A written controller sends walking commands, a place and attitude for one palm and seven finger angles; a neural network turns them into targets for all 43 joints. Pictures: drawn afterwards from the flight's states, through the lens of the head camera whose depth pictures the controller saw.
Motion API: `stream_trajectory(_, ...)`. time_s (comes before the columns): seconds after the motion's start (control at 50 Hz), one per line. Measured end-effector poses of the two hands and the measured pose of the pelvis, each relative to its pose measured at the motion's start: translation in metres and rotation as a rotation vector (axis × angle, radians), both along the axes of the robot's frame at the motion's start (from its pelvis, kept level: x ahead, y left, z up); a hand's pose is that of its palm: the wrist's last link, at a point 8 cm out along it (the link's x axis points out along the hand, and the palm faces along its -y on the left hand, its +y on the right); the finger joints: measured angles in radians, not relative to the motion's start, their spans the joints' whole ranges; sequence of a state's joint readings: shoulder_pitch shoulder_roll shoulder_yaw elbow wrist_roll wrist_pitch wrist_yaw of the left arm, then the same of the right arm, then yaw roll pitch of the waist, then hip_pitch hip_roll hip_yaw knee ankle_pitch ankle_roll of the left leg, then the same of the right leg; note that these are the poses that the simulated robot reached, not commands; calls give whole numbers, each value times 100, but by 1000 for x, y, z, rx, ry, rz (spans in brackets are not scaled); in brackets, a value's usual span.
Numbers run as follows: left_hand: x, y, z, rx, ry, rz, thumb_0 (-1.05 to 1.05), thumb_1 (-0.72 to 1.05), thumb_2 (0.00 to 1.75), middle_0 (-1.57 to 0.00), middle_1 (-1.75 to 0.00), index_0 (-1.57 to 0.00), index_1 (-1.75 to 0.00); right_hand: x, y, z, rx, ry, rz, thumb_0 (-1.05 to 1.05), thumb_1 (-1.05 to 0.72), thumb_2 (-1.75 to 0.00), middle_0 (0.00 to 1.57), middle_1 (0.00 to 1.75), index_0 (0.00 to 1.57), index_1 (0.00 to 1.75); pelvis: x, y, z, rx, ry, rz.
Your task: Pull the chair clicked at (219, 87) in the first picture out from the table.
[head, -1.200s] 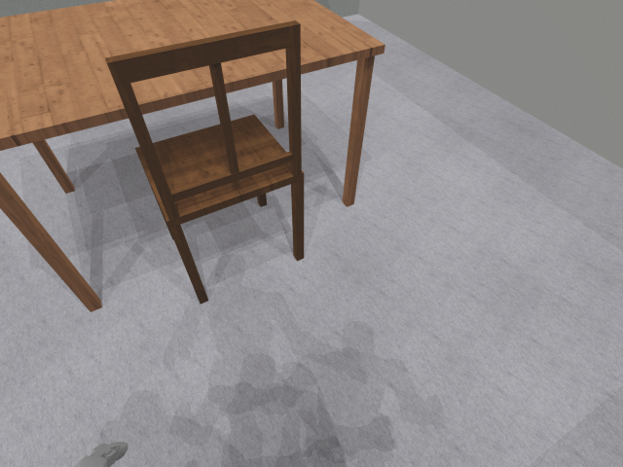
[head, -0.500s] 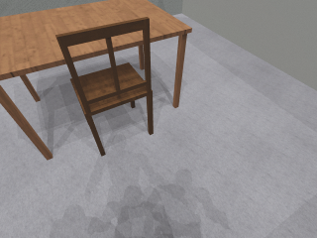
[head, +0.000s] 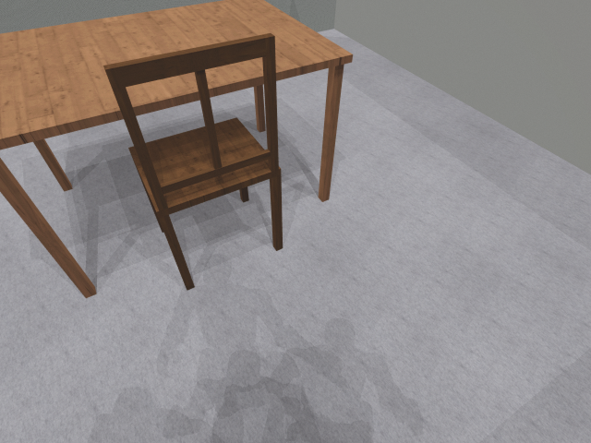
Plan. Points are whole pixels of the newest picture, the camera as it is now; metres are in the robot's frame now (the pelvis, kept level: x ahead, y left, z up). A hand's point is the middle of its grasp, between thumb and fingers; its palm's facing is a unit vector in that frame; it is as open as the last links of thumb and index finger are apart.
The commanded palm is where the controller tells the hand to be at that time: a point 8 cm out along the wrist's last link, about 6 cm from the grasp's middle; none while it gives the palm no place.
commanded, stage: stand and wait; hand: left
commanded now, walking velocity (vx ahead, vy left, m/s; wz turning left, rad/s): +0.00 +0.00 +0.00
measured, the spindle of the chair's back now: (209, 123) +0.93 +0.30 -0.08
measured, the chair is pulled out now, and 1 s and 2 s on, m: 0.00 0.00 0.00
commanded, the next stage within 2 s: look at it before walking up in 0.12 s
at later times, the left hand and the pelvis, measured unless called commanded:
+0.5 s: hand out of the picture +0.08 +0.25 -0.16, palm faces -0.03 -0.94 -0.33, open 7.4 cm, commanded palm none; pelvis +0.01 +0.00 +0.00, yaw +0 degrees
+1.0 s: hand out of the picture +0.09 +0.24 -0.16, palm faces -0.04 -0.94 -0.33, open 7.4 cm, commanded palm none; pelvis +0.01 +0.00 +0.00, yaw -3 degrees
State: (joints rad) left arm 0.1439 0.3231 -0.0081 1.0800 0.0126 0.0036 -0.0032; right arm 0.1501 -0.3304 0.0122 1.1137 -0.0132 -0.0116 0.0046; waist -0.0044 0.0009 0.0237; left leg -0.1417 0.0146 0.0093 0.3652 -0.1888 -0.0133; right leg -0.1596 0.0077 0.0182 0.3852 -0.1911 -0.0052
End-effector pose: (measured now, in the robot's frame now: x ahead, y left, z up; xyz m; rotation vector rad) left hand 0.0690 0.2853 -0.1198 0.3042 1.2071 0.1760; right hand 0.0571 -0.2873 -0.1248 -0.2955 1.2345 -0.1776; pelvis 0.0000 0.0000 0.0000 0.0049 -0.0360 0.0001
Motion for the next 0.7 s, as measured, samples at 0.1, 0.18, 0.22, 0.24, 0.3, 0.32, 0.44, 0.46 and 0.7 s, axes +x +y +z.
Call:
stream_trajectory(0.1, -5, 1, -1, 0, 17, 4, 0, 90, 90, -20, -30, -20, -30, -2, 1, 0, 1, 9, -1, 0, -90, -89, 20, 30, 20, 30, 0, 1, 0, 0, 3, 0)
stream_trajectory(0.18, -8, 2, -2, 0, 28, 8, 0, 90, 90, -20, -30, -20, -30, -2, 2, -1, 2, 16, 0, 0, -90, -89, 20, 30, 20, 30, 1, 1, 0, 0, 6, 1)
stream_trajectory(0.22, -9, 3, -2, 1, 33, 9, 0, 90, 90, -20, -30, -20, -30, -1, 2, -1, 2, 18, 0, 0, -90, -89, 20, 30, 20, 30, 2, 2, 0, 0, 8, 0)
stream_trajectory(0.24, -9, 3, -2, 1, 35, 10, 0, 90, 90, -20, -30, -20, -30, 0, 3, -1, 2, 17, 0, 0, -90, -89, 20, 30, 20, 30, 2, 2, 0, -1, 8, 0)
stream_trajectory(0.3, -8, 4, -2, 2, 37, 12, 0, 90, 90, -20, -30, -20, -30, 3, 3, -1, 2, 14, 2, 0, -90, -89, 20, 30, 20, 30, 4, 2, 0, 0, 9, 0)
stream_trajectory(0.32, -8, 4, -2, 3, 37, 12, 0, 90, 90, -20, -30, -20, -30, 4, 3, 0, 2, 11, 2, 0, -90, -89, 20, 30, 20, 30, 4, 2, 0, 0, 9, 0)
stream_trajectory(0.44, -1, 5, 0, 6, 24, 10, 0, 90, 90, -20, -30, -20, -30, 14, 3, 1, 2, -8, 5, 0, -90, -89, 20, 30, 20, 30, 7, 2, 1, 0, 8, -2)
stream_trajectory(0.46, 0, 5, 0, 7, 22, 9, 0, 90, 90, -20, -30, -20, -30, 16, 3, 1, 1, -12, 6, 0, -90, -89, 20, 30, 20, 30, 8, 2, 1, 0, 8, -2)
stream_trajectory(0.7, 14, 6, 3, 12, -4, 0, 0, 90, 90, -20, -30, -20, -30, 28, 1, 4, -5, -33, 14, 0, -90, -89, 20, 30, 20, 30, 12, 2, 1, 0, 9, -2)
